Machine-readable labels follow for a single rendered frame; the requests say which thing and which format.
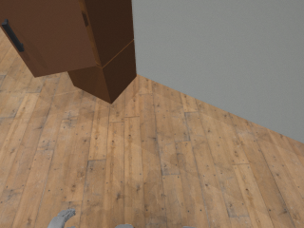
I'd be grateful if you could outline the robot left hand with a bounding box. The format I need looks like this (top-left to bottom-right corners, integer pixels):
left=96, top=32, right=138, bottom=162
left=47, top=208, right=76, bottom=228

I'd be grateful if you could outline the handle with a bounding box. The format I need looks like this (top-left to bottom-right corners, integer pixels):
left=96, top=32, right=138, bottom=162
left=1, top=19, right=25, bottom=52

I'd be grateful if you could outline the cupboard door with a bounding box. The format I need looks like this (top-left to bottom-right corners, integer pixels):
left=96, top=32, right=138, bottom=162
left=0, top=0, right=97, bottom=78

